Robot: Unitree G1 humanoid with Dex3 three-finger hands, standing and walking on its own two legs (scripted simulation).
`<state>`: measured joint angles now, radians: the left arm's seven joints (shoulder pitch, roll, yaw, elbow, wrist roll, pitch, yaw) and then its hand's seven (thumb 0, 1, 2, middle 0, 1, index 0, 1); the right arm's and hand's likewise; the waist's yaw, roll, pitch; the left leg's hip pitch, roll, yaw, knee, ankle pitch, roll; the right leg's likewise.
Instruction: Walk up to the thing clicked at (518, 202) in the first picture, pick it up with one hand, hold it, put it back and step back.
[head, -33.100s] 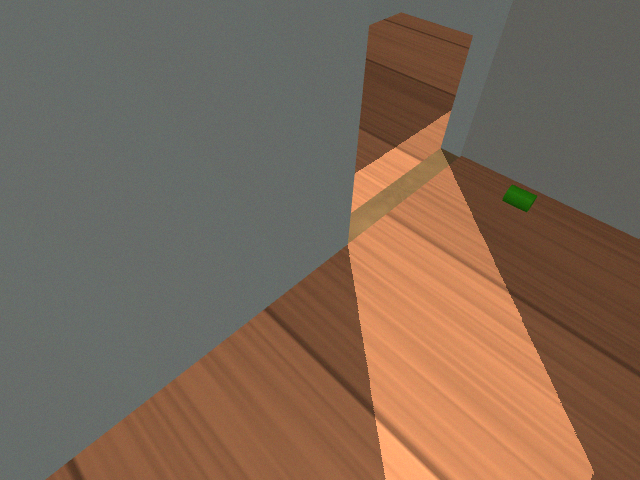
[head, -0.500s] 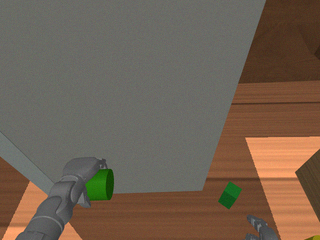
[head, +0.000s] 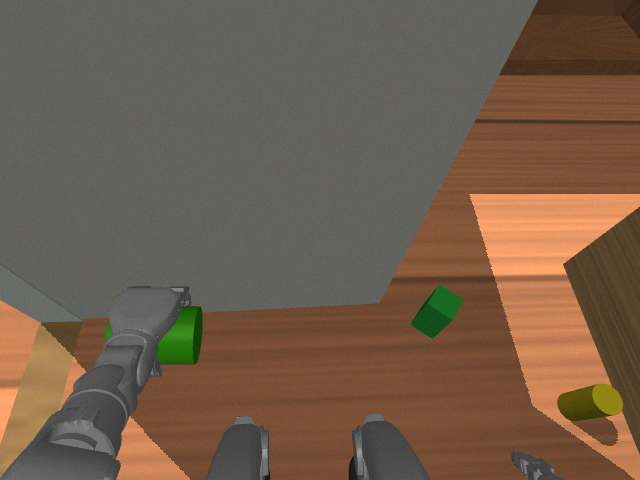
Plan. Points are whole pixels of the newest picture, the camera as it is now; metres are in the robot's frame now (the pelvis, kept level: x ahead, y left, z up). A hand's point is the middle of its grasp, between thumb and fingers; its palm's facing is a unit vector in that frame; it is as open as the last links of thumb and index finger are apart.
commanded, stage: crouch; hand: left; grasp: from above
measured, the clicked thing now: (157, 334) +0.34 +0.23 -0.14
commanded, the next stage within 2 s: lower in 1.24 s
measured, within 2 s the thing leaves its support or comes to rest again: neither
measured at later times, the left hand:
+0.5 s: hand (185, 360) +0.35 +0.24 -0.36, palm faces -0.48 -0.01 -0.88, open 11.2 cm
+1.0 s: hand (193, 360) +0.38 +0.25 -0.45, palm faces -0.48 -0.02 -0.88, open 11.2 cm
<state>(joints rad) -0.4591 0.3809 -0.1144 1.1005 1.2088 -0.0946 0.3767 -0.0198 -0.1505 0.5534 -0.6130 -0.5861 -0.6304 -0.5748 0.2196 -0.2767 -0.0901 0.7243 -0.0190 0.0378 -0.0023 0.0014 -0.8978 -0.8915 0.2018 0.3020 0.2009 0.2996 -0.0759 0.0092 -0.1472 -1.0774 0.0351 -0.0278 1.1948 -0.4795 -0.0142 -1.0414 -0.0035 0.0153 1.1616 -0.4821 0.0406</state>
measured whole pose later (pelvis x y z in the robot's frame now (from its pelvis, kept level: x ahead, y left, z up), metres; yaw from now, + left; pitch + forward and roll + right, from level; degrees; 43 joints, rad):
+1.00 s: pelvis -0.04 +0.00 -0.27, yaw -4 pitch +37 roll -6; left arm -0.75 0.58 0.08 1.28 1.25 -0.18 0.42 -0.02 -0.19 0.65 -0.60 -0.61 -0.62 -0.60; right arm 0.13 -0.25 -0.04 0.75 -0.12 -0.07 0.11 0.00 -0.91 -0.90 0.20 0.30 0.20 0.30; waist -0.16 0.01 -0.13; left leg -2.14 0.01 -0.12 2.17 -0.69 -0.03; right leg -2.07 0.02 -0.02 2.12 -0.70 0.05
